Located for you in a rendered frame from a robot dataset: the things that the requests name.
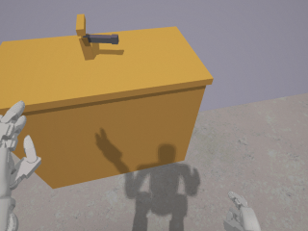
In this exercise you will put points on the left robot forearm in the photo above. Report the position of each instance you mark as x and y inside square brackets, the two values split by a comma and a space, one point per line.
[8, 220]

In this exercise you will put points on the counter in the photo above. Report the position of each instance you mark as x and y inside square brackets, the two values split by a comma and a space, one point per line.
[95, 110]

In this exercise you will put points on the robot left hand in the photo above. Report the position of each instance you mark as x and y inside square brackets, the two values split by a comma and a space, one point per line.
[11, 124]

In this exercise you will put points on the robot right hand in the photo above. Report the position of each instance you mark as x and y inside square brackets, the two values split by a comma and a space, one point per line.
[244, 220]

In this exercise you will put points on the tap lever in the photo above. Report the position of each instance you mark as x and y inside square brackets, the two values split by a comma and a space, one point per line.
[113, 39]

